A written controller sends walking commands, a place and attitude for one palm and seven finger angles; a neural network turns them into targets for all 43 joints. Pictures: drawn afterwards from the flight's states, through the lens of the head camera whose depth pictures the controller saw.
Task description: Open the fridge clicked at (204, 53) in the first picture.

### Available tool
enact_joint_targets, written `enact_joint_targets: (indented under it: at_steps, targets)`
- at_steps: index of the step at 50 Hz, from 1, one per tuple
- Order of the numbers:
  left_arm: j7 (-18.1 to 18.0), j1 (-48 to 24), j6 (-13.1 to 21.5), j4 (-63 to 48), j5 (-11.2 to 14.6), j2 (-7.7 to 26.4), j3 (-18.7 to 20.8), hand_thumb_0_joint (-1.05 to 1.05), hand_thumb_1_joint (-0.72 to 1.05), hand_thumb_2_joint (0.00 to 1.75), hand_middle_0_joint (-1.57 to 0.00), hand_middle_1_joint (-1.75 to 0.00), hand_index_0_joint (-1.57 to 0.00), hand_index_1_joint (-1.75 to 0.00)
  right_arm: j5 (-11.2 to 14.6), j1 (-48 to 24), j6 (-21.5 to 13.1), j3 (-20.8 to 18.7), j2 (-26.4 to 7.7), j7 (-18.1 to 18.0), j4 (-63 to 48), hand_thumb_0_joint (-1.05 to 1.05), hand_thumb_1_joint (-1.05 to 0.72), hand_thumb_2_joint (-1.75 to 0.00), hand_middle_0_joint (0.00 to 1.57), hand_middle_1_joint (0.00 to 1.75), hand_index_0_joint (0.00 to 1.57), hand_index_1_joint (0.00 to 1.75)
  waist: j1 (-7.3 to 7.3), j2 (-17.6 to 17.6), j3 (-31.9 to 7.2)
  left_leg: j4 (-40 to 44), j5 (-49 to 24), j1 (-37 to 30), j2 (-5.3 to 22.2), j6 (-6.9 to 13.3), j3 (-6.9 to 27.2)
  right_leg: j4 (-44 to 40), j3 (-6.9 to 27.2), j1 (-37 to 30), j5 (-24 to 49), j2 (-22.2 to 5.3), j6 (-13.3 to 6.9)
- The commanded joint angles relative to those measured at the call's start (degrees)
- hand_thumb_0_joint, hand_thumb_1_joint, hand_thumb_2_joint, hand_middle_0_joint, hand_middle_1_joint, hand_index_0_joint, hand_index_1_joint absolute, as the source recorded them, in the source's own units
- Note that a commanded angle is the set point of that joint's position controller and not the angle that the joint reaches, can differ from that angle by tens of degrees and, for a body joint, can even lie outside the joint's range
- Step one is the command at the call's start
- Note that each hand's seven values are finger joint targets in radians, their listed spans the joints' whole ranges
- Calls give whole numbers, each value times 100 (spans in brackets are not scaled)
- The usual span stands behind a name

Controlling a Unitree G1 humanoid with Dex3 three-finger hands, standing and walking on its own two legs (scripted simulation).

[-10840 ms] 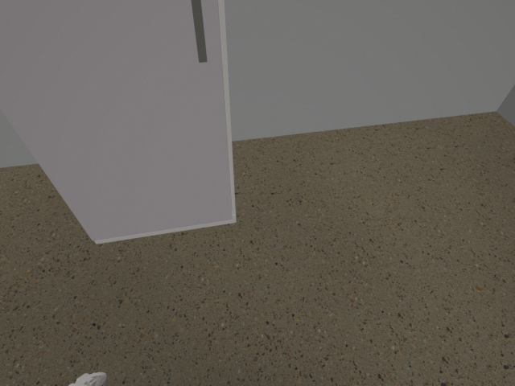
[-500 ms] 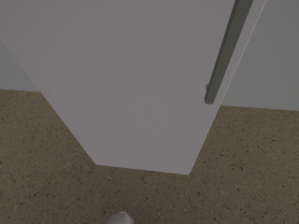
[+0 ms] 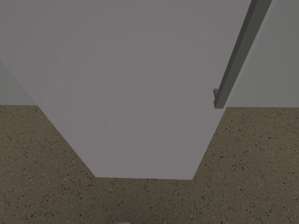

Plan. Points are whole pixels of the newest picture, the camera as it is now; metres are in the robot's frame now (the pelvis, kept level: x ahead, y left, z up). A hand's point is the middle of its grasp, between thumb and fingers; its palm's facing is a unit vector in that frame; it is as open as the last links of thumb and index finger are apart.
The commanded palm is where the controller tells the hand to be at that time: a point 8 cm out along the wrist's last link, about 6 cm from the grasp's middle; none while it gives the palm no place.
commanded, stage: come to a stop and stand still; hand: right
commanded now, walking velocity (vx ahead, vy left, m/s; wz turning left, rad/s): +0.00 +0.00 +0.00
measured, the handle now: (238, 42) +0.42 -0.16 +0.27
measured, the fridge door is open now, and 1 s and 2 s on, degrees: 0 0 0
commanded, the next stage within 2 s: look again from close up in 2.00 s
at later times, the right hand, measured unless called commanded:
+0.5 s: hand out of the picture -0.02 -0.17 -0.17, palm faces +0.04 +0.98 -0.21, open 7.4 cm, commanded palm none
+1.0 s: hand out of the picture -0.12 -0.19 -0.18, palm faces +0.04 +0.98 -0.17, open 7.4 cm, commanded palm none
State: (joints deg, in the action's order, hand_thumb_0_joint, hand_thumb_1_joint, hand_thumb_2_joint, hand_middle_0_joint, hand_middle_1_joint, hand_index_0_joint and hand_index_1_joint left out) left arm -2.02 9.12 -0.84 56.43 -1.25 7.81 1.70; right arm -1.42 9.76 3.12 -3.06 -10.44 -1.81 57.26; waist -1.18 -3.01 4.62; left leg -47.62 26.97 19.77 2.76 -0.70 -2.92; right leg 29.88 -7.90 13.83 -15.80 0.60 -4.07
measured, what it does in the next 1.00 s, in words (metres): steps on the spot: left foot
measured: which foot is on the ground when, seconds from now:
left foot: up 0.00-0.10, down 0.12-1.00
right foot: down 0.00-1.00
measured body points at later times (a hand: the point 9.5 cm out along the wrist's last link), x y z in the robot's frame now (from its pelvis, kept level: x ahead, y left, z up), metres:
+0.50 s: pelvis -0.04 +0.01 +0.00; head -0.07 +0.00 +0.45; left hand +0.01 +0.25 -0.14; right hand -0.02 -0.23 -0.15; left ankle -0.04 +0.13 -0.73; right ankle +0.01 -0.08 -0.73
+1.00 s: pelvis -0.08 -0.03 +0.00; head -0.09 -0.04 +0.45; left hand -0.09 +0.20 -0.15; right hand -0.12 -0.24 -0.16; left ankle -0.04 +0.13 -0.73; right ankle +0.00 -0.08 -0.73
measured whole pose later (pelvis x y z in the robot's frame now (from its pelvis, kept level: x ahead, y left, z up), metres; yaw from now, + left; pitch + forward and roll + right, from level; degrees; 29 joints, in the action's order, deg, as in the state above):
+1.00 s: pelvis -0.08 -0.03 +0.00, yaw -1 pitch -2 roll +2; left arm -0.6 19.1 -1.5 61.3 -0.5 7.9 1.8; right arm -1.8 24.3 0.8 -0.2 -8.3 -2.3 59.3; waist 0.7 0.4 1.0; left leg -27.5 13.6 14.0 2.2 -1.7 -1.4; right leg 27.7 -7.0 18.3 -8.5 0.8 -5.0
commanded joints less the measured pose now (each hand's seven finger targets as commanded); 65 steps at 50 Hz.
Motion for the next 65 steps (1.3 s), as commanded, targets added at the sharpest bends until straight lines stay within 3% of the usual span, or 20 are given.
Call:
enact_joint_targets:
  at_steps: [1,2,3,4,5,6,7,8,9,11,15,18,25,32,36,48,51,57,63,65]
  targets:
    - [-12,403,77,-182,-27,934,229,0,90,90,-20,-30,-20,-30,-4,378,-144,6,-122,-34,-251,0,-90,-90,20,30,20,30,71,830,-716,220,50,54,95,-84,68,-833,1199,-874,3919,-1568,-718]
    - [-2,400,77,-157,-23,952,229,0,90,90,-20,-30,-20,-30,-3,471,-158,32,-108,-33,-226,0,-90,-90,20,30,20,30,61,864,-763,637,-78,-84,98,-102,12,-821,1200,-913,3729,-1539,-675]
    - [29,96,111,-547,-23,1261,213,0,90,90,-20,-30,-20,-30,-9,1129,-338,154,-919,-86,-269,0,-90,-90,20,30,20,30,-223,933,-722,1630,-628,-393,-52,-51,16,-524,1298,-1184,3646,-1183,-371]
    - [87,-32,183,-736,27,1120,308,0,90,90,-20,-30,-20,-30,6,1137,-382,99,-563,-73,-403,0,-90,-90,20,30,20,30,-146,508,-1209,2341,-1720,-368,107,38,270,295,1063,-1116,3046,-1045,-71]
    - [116,134,164,-810,56,853,256,0,90,90,-20,-30,-20,-30,8,984,-447,100,-726,-122,-441,0,-90,-90,20,30,20,30,12,-132,-1236,2259,-3110,-869,502,245,914,528,891,-451,1976,-643,133]
    - [145,202,141,-909,55,737,227,0,90,90,-20,-30,-20,-30,-3,831,-463,102,-822,-134,-570,0,-90,-90,20,30,20,30,159,-281,-999,2219,-3245,-805,881,444,1187,328,719,-31,615,-357,274]
    - [172,169,86,-919,46,636,224,0,90,90,-20,-30,-20,-30,-25,757,-449,120,-892,-127,-665,0,-90,-90,20,30,20,30,207,-163,-818,2207,-2818,-563,938,506,1248,282,685,-3,207,-214,305]
    - [185,255,41,-888,-6,624,189,0,90,90,-20,-30,-20,-30,-33,719,-478,106,-894,-136,-699,0,-90,-90,20,30,20,30,203,-681,-868,2125,-3056,-734,883,556,1335,494,619,144,284,-208,286]
    - [180,237,25,-908,-11,638,200,0,90,90,-20,-30,-20,-30,-12,747,-483,78,-893,-155,-732,0,-90,-90,20,30,20,30,185,-917,-693,2154,-3300,-748,953,582,1344,567,622,335,125,-192,291]
    - [168,264,20,-866,10,612,195,0,90,90,-20,-30,-20,-30,-8,788,-458,81,-900,-163,-774,0,-90,-90,20,30,20,30,208,-554,-489,2233,-3043,-512,957,626,1330,424,610,232,90,-189,303]
    - [163,389,76,-713,34,728,170,0,90,90,-20,-30,-20,-30,18,904,-411,117,-878,-141,-781,0,-90,-90,20,30,20,30,200,-30,-446,2183,-2378,-262,572,383,908,117,701,-224,841,-454,225]
    - [166,435,97,-582,37,806,136,0,90,90,-20,-30,-20,-30,4,1007,-388,147,-804,-134,-736,0,-90,-90,20,30,20,30,132,123,-192,2313,-1591,-221,361,286,746,-158,835,-51,687,-603,182]
    - [157,662,101,-352,28,825,86,0,90,90,-20,-30,-20,-30,10,1138,-352,170,-706,-111,-581,0,-90,-90,20,30,20,30,138,371,144,2645,-430,-75,278,255,643,-772,1033,348,-591,-637,196]
    - [138,921,121,-130,36,875,100,0,90,90,-20,-30,-20,-30,-6,1337,-329,183,-534,-90,-402,0,-90,-90,20,30,20,30,116,618,88,2488,-527,-310,144,168,338,-1390,1317,624,-1320,-827,162]
    - [131,1018,105,-28,42,858,126,0,90,90,-20,-30,-20,-30,-19,1535,-324,187,-437,-87,-285,0,-90,-90,20,30,20,30,93,477,43,2443,-521,-391,121,153,268,-1511,1370,695,-1479,-849,154]
    - [123,1196,53,222,60,653,152,0,90,90,-20,-30,-20,-30,-37,1904,-350,185,-284,-99,-5,0,-90,-90,20,30,20,30,165,260,109,2681,-123,61,201,215,541,-1299,1237,455,-1307,-707,225]
    - [110,1172,56,272,59,657,164,0,90,90,-20,-30,-20,-30,-40,1970,-336,182,-215,-98,64,0,-90,-90,20,30,20,30,173,451,110,2515,-173,85,122,197,473,-1471,1313,452,-1502,-760,247]
    - [82,773,-1,260,63,839,249,0,90,90,-20,-30,-20,-30,-80,2507,-210,147,2,-91,318,0,-90,-90,20,30,20,30,-37,848,123,1724,-541,-546,-146,110,-19,-2211,1480,1040,-2339,-1009,285]
    - [94,563,-65,234,78,853,290,0,90,90,-20,-30,-20,-30,-101,2830,-170,91,18,-99,438,0,-90,-90,20,30,20,30,-106,520,105,1869,-504,-621,-158,176,83,-2057,1190,1030,-2207,-835,396]
    - [97,528,-99,190,78,791,288,0,90,90,-20,-30,-20,-30,-101,2770,-186,71,-47,-95,410,0,-90,-90,20,30,20,30,-63,57,230,2379,-116,-183,-15,275,465,-1615,989,801,-2023,-548,465]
